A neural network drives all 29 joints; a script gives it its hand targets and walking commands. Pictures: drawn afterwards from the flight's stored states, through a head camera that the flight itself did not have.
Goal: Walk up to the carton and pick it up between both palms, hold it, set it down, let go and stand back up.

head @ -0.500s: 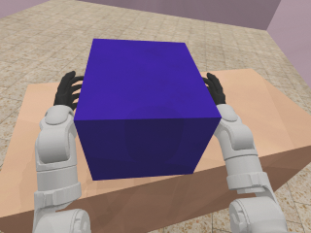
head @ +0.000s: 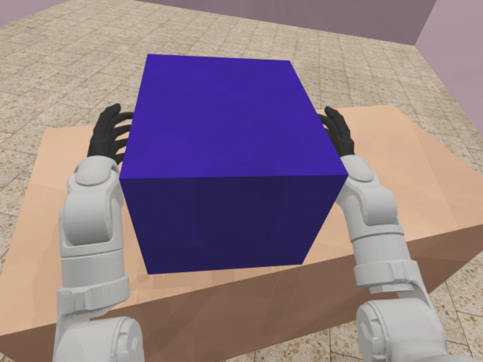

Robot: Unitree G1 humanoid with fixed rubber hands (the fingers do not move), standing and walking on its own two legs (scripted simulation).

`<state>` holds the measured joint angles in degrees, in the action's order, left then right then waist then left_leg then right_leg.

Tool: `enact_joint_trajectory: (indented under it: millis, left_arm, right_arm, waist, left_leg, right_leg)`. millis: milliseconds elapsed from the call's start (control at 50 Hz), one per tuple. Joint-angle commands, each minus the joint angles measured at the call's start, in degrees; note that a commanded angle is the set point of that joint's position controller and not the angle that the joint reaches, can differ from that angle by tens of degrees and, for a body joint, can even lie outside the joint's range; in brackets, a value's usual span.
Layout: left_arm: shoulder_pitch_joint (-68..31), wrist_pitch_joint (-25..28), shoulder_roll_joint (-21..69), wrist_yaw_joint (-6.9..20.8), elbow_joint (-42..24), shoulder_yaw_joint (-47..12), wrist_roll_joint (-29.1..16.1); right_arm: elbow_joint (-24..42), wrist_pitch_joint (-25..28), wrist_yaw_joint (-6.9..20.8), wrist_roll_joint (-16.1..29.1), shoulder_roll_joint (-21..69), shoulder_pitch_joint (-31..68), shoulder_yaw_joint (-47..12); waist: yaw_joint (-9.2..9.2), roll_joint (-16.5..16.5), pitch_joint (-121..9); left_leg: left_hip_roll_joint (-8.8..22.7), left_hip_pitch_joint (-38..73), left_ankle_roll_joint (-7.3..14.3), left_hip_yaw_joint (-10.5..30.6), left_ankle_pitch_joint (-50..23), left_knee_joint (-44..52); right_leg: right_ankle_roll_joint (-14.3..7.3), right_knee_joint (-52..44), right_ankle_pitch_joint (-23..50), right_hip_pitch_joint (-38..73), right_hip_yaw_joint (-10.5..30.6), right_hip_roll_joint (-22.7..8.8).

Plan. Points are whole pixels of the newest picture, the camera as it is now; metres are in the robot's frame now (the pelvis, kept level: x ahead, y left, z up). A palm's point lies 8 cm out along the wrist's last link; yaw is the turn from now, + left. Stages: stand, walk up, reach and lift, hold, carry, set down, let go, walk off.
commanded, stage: hold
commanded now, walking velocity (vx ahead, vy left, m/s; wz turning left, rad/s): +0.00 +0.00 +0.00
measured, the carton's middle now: (224, 158) +0.41 +0.01 +0.15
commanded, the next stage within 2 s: none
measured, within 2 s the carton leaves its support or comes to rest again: neither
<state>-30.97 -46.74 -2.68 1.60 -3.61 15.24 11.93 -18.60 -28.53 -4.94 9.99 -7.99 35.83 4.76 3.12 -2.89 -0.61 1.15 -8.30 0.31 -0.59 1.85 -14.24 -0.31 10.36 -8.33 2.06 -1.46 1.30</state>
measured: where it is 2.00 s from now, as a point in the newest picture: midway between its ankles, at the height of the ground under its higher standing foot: outside the picture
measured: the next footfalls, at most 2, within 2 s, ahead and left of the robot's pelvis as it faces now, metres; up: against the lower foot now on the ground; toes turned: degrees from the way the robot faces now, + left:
none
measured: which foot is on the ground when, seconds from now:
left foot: down 0.00-1.00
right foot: down 0.00-1.00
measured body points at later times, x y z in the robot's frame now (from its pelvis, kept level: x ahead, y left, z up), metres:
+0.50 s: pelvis +0.00 +0.00 +0.00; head -0.03 +0.03 +0.45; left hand +0.36 +0.19 +0.20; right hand +0.37 -0.17 +0.20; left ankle +0.07 +0.11 -0.75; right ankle -0.02 -0.12 -0.75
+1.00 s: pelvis +0.00 +0.00 +0.00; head -0.02 +0.03 +0.45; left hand +0.36 +0.19 +0.19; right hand +0.37 -0.17 +0.19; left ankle +0.07 +0.11 -0.75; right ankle -0.02 -0.11 -0.75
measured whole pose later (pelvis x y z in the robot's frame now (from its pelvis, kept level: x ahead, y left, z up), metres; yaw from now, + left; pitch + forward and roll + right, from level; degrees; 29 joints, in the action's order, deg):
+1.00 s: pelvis +0.00 +0.00 +0.00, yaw +0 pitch -4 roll -1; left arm -27.7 -47.3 -2.6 2.3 -7.2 14.8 11.9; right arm -15.1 -29.0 -6.4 11.0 -7.7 33.1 3.3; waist 3.7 -2.9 -0.5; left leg 1.0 -8.1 0.2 -0.3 2.4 -14.6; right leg -0.3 10.2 -8.5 2.4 -1.9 1.2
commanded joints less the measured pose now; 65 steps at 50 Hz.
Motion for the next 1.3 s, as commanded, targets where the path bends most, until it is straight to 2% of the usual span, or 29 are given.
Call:
enact_joint_trajectory:
  millis: [0, 20, 80, 140, 160, 260, 340, 380, 400, 420, 440, 500, 540, 600, 620, 640, 660, 760, 820, 920, 980, 1020, 1060, 1100, 1120, 1160, 1180, 1200, 1280]
  left_arm:
    - [-34.3, 5.0, 19.7, 7.5, -14.2, -24.7, -9.4]
    - [-32.9, 4.8, 20.4, 7.9, -13.4, -24.0, -9.2]
    - [-31.7, 4.1, 19.8, 8.1, -13.3, -23.6, -8.5]
    - [-32.1, 4.6, 19.8, 7.7, -15.2, -25.4, -10.1]
    - [-33.4, 4.9, 19.7, 7.9, -14.6, -24.7, -9.5]
    - [-32.4, 4.8, 20.2, 6.8, -17.6, -27.4, -10.7]
    - [-33.4, 4.4, 20.2, 6.9, -15.1, -26.2, -10.4]
    - [-32.2, 4.4, 20.5, 7.2, -16.0, -26.1, -10.7]
    - [-32.9, 4.6, 19.2, 7.4, -16.0, -25.3, -9.9]
    - [-34.2, 4.5, 19.7, 7.3, -15.5, -25.9, -10.7]
    - [-33.2, 4.2, 18.9, 7.4, -12.0, -24.3, -9.6]
    - [-35.1, 3.7, 17.8, 7.4, -8.3, -22.5, -8.5]
    - [-35.7, 4.2, 20.6, 7.0, -11.1, -24.8, -10.5]
    - [-36.7, 4.4, 20.8, 7.3, -10.3, -24.1, -10.0]
    - [-35.7, 4.6, 20.6, 7.4, -10.8, -24.0, -10.0]
    - [-34.9, 4.3, 20.9, 7.4, -10.4, -24.1, -9.2]
    - [-35.1, 4.2, 20.1, 7.8, -9.4, -23.0, -9.0]
    - [-35.3, 3.8, 19.3, 7.7, -12.3, -23.8, -8.6]
    - [-33.6, 3.8, 19.1, 8.2, -9.5, -22.7, -8.6]
    - [-32.3, 4.3, 20.0, 8.2, -15.3, -25.8, -10.0]
    - [-34.6, 5.0, 20.2, 7.6, -17.4, -26.8, -10.8]
    - [-33.9, 4.6, 20.3, 7.5, -15.6, -26.8, -10.4]
    - [-33.9, 3.7, 19.1, 7.5, -12.3, -24.6, -9.8]
    - [-33.5, 3.4, 19.6, 7.3, -13.4, -24.5, -9.6]
    - [-33.7, 3.5, 19.3, 7.2, -14.6, -25.1, -9.7]
    - [-34.6, 4.0, 19.5, 7.2, -16.0, -25.8, -10.4]
    - [-33.8, 4.0, 20.4, 7.3, -16.3, -26.0, -10.0]
    - [-33.7, 4.0, 19.6, 7.4, -15.4, -24.9, -9.8]
    - [-33.2, 4.0, 19.5, 8.0, -14.1, -24.5, -9.4]
  right_arm:
    - [19.0, 4.1, 4.0, 4.8, 19.9, 38.8, -17.7]
    - [19.7, 3.9, 4.0, 4.8, 19.8, 38.6, -18.0]
    - [18.1, 3.7, 4.0, 4.8, 19.7, 37.2, -17.9]
    - [22.0, 4.2, 3.8, 5.7, 20.2, 38.6, -19.3]
    - [19.6, 3.7, 4.2, 5.6, 20.4, 38.2, -18.6]
    - [23.7, 4.6, 4.0, 5.1, 19.1, 38.3, -18.9]
    - [21.4, 4.1, 4.0, 4.7, 19.9, 40.0, -19.0]
    - [21.7, 4.1, 3.6, 5.3, 20.7, 38.8, -19.8]
    - [20.8, 3.8, 3.6, 5.3, 20.8, 37.6, -19.5]
    - [22.3, 4.1, 3.7, 5.2, 20.6, 40.1, -19.5]
    - [19.3, 3.7, 3.8, 4.5, 19.5, 39.8, -18.2]
    - [13.5, 3.1, 4.7, 3.5, 19.8, 40.1, -16.2]
    - [18.0, 4.3, 5.0, 4.4, 20.8, 42.2, -17.1]
    - [18.0, 4.3, 4.4, 4.1, 20.2, 43.5, -17.4]
    - [18.1, 4.0, 4.3, 4.6, 21.4, 42.1, -17.9]
    - [16.6, 3.8, 4.1, 4.6, 20.2, 41.2, -17.4]
    - [15.9, 3.4, 4.2, 4.4, 19.8, 40.8, -17.6]
    - [16.3, 3.7, 4.0, 5.5, 19.5, 40.6, -17.3]
    - [17.2, 3.6, 4.0, 4.7, 19.5, 41.0, -17.4]
    - [21.6, 3.7, 3.2, 6.4, 20.0, 38.1, -19.8]
    - [22.8, 3.8, 3.5, 5.3, 20.3, 39.2, -19.2]
    - [21.4, 3.9, 3.7, 5.0, 19.6, 38.8, -18.3]
    - [19.4, 3.3, 4.0, 4.6, 18.9, 40.1, -18.2]
    - [17.8, 3.2, 4.2, 5.5, 19.5, 39.9, -17.6]
    - [21.1, 3.6, 4.1, 5.0, 20.1, 40.2, -18.3]
    - [21.1, 3.6, 3.8, 5.7, 20.3, 39.6, -19.2]
    - [21.9, 3.8, 3.8, 5.7, 20.3, 39.0, -18.8]
    - [20.8, 3.5, 3.8, 5.5, 20.0, 39.2, -18.7]
    - [20.3, 3.4, 4.0, 4.9, 19.2, 37.9, -17.6]
  waist:
    - [1.26, 5.4, -28.6]
    - [0.49, 4.9, -25.9]
    - [1.19, 4.7, -24.0]
    - [0.85, 4.3, -27.2]
    - [0.89, 5.1, -24.4]
    - [1.55, 6.3, -29.1]
    - [1.12, 4.0, -26.6]
    - [0.88, 4.7, -28.4]
    - [0.35, 3.9, -26.9]
    - [1.32, 4.2, -28.7]
    - [0.27, 4.4, -24.4]
    - [-0.02, 3.3, -20.2]
    - [0.65, 3.2, -26.2]
    - [0.57, 4.9, -27.1]
    - [0.37, 3.7, -26.1]
    - [0.60, 5.6, -25.4]
    - [0.45, 3.4, -23.6]
    - [0.84, 6.3, -25.2]
    - [0.28, 3.7, -22.2]
    - [1.32, 6.3, -27.6]
    - [1.62, 5.2, -30.0]
    - [2.12, 6.3, -27.1]
    - [0.77, 4.9, -24.1]
    - [0.38, 5.7, -24.5]
    - [0.32, 4.6, -26.4]
    - [-0.23, 5.2, -28.6]
    - [1.53, 5.2, -29.0]
    - [0.46, 5.3, -28.9]
    - [1.17, 4.5, -25.7]
  left_leg:
    - [-2.1, 25.8, -0.8, -0.1, -10.8, -3.5]
    - [-1.9, 24.9, -0.8, 0.4, -10.0, -3.2]
    - [-1.9, 25.5, -0.9, 0.3, -9.9, -2.7]
    - [-1.9, 26.5, -0.9, 0.5, -9.1, -3.1]
    - [-1.7, 25.0, -0.5, 0.5, -8.6, -2.8]
    - [-1.7, 28.9, -1.9, 0.3, -11.1, -4.0]
    - [-1.2, 26.3, -0.6, 0.3, -9.4, -3.3]
    - [-1.9, 26.3, -0.3, 0.1, -9.9, -3.4]
    - [-2.2, 25.6, -0.1, -0.2, -8.6, -2.9]
    - [-1.9, 25.2, 0.0, 0.2, -7.5, -2.6]
    - [-2.0, 23.6, -0.1, -0.2, -5.2, -2.1]
    - [-1.8, 21.1, 0.3, -1.1, 2.7, -0.6]
    - [-1.5, 23.9, -0.2, -1.0, -1.7, -1.5]
    - [-1.9, 25.6, -0.3, -0.2, -5.7, -3.0]
    - [-1.8, 25.0, -0.1, -0.2, -6.2, -2.9]
    - [-1.7, 24.6, -0.6, -0.3, -7.1, -2.7]
    - [-1.7, 23.4, -0.4, -0.1, -6.2, -2.6]
    - [-2.0, 25.4, -1.0, -0.2, -6.6, -2.9]
    - [-2.1, 22.8, -0.6, -0.6, -3.3, -2.2]
    - [-2.3, 25.8, -1.1, 0.4, -13.7, -4.1]
    - [-1.9, 25.8, -1.0, 0.2, -9.8, -3.6]
    - [-2.0, 25.9, -1.4, 0.1, -9.0, -3.6]
    - [-1.8, 24.1, -1.0, 0.2, -5.7, -2.6]
    - [-1.7, 23.9, -0.8, -0.3, -5.4, -2.3]
    - [-1.8, 24.7, -0.5, -0.3, -6.3, -2.2]
    - [-2.0, 25.4, -0.7, 0.0, -9.5, -3.0]
    - [-1.5, 26.3, -1.1, 0.2, -11.5, -3.2]
    - [-2.1, 27.3, -0.9, 0.0, -11.0, -3.4]
    - [-1.7, 25.1, -1.0, 0.3, -10.0, -3.0]
  right_leg:
    - [2.2, -2.2, 13.7, -7.6, -2.3, 1.9]
    - [1.9, -2.3, 13.4, -8.0, -2.3, 1.7]
    - [2.4, -2.7, 12.4, -8.2, -2.5, 1.7]
    - [2.3, -2.3, 11.5, -9.0, -2.6, 1.8]
    - [2.0, -2.7, 11.1, -10.5, -2.3, 1.5]
    - [1.9, -2.6, 11.1, -11.0, -3.4, 2.6]
    - [2.0, -2.6, 10.4, -10.6, -2.9, 2.0]
    - [2.5, -2.0, 14.0, -8.9, -2.2, 1.7]
    - [2.6, -2.1, 13.2, -8.2, -2.0, 1.5]
    - [2.5, -1.8, 11.2, -8.9, -2.6, 1.8]
    - [2.5, -2.4, 8.9, -9.4, -2.7, 1.5]
    - [2.0, -3.3, 0.1, -12.9, -2.7, 0.7]
    - [1.6, -3.3, 2.9, -12.2, -2.7, 1.7]
    - [1.9, -2.6, 8.0, -10.6, -2.6, 1.7]
    - [1.8, -2.7, 8.3, -9.8, -2.5, 1.7]
    - [1.7, -2.8, 9.2, -10.1, -2.4, 1.9]
    - [1.6, -2.6, 9.9, -10.6, -2.5, 1.6]
    - [1.7, -2.8, 9.3, -10.2, -2.1, 1.4]
    - [2.1, -2.6, 6.9, -10.4, -3.1, 1.5]
    - [1.8, -1.4, 17.5, -6.7, -1.9, 1.8]
    - [1.8, -2.3, 11.0, -9.4, -3.2, 2.6]
    - [1.6, -2.3, 11.1, -10.8, -2.7, 2.1]
    - [1.9, -2.5, 8.1, -10.7, -2.6, 1.7]
    - [1.7, -2.9, 7.0, -9.8, -2.5, 1.8]
    - [1.9, -2.7, 8.3, -9.3, -2.7, 1.8]
    - [2.0, -1.8, 12.0, -7.9, -2.4, 1.9]
    - [1.8, -1.8, 13.6, -8.2, -2.6, 2.4]
    - [2.3, -2.1, 13.1, -8.3, -2.5, 2.0]
    - [2.0, -2.6, 11.5, -8.2, -2.6, 1.9]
